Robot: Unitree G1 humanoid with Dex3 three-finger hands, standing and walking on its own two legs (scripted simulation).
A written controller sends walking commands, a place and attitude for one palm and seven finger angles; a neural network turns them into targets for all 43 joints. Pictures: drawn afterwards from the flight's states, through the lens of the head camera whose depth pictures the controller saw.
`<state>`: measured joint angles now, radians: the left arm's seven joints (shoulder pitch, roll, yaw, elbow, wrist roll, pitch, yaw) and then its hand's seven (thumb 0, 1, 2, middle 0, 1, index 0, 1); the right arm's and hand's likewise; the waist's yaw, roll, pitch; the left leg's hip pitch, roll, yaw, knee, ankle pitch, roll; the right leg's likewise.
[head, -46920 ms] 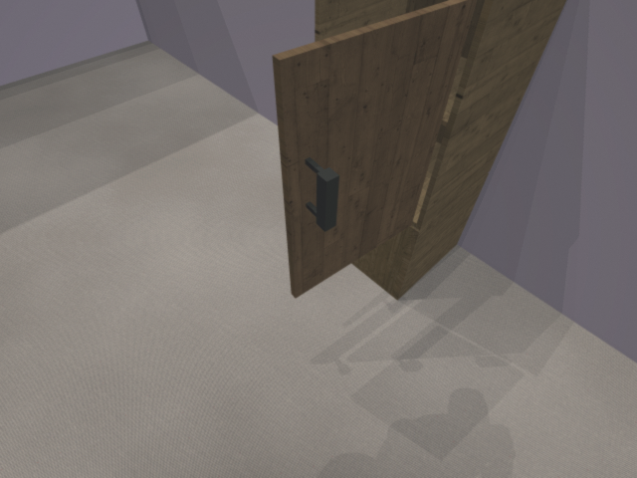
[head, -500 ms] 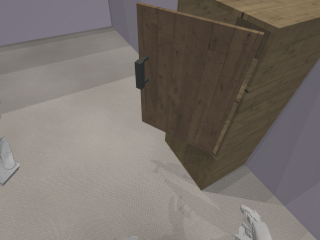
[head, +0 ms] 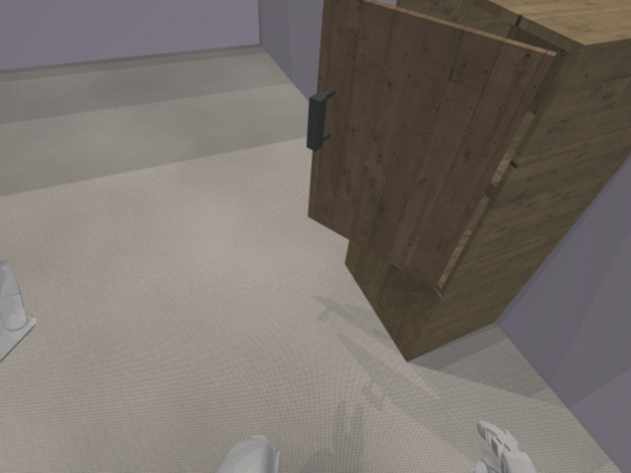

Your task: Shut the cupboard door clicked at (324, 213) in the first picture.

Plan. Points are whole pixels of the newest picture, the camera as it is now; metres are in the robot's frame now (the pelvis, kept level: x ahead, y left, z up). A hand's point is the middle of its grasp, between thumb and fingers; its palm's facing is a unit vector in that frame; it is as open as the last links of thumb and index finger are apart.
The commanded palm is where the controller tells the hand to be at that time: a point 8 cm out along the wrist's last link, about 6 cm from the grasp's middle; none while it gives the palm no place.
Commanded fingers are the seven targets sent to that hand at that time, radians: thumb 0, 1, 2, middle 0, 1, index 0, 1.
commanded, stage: step back with the hand held close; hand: left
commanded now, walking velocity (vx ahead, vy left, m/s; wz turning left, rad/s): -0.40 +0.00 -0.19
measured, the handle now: (322, 119) +0.81 +0.05 +0.03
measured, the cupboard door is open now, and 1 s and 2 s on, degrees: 29 29 29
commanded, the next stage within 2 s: stop stepping back and stand still in 0.06 s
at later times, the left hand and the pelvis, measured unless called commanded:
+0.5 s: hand out of the picture +0.14 +0.26 +0.19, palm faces +0.32 -0.86 -0.40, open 7.4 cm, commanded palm +0.08 +0.31 +0.20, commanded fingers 0.00 0.90 0.90 -0.20 -0.30 -0.20 -0.30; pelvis -0.09 +0.03 +0.01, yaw -7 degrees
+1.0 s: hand (3, 373) +0.16 +0.28 +0.15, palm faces +0.34 -0.84 -0.42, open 7.4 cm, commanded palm none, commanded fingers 0.00 0.90 0.90 -0.20 -0.30 -0.20 -0.30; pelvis -0.09 +0.03 +0.01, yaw -6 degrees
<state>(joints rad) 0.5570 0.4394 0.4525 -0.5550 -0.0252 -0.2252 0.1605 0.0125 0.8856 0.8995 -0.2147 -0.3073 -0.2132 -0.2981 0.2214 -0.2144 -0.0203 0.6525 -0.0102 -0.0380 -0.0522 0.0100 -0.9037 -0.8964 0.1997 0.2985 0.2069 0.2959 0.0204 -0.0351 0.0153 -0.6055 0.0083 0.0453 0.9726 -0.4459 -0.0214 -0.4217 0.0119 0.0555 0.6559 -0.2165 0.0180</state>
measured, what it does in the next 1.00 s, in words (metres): steps on the spot: left foot, then right foot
